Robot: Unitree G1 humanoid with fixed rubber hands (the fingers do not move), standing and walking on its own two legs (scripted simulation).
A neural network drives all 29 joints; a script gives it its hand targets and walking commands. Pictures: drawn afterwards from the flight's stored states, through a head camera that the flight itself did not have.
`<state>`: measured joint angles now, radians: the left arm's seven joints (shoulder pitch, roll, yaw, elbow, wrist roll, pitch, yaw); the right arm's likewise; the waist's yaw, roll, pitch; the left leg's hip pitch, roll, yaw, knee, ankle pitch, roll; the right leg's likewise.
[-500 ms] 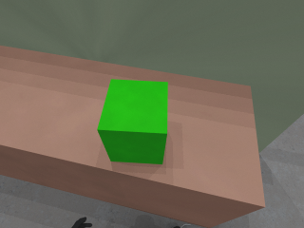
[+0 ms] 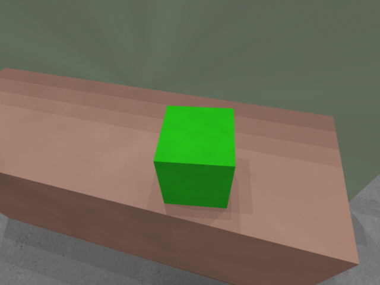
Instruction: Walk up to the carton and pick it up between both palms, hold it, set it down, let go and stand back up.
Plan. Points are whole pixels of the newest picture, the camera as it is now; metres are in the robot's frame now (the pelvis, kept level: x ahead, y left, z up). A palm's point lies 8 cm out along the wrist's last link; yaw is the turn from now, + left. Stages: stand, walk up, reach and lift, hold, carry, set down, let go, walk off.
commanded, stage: walk up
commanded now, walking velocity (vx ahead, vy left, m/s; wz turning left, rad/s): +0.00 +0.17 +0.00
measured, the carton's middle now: (197, 157) +0.44 +0.04 -0.03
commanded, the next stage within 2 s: stand in 1.54 s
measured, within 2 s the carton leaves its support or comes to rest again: neither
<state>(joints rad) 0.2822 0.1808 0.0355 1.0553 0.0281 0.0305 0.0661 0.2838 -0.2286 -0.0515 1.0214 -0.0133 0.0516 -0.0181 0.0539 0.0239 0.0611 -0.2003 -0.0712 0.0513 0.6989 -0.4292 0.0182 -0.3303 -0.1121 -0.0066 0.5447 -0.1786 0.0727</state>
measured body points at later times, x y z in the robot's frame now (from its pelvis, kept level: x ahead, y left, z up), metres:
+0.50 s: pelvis +0.01 +0.08 +0.01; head +0.02 +0.08 +0.46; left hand +0.05 +0.30 -0.15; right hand +0.03 -0.14 -0.15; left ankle -0.03 +0.15 -0.73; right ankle -0.03 -0.04 -0.73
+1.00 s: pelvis +0.02 +0.01 +0.01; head +0.05 -0.01 +0.45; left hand +0.10 +0.22 -0.14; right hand -0.02 -0.22 -0.16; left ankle -0.03 +0.14 -0.72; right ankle +0.01 -0.13 -0.73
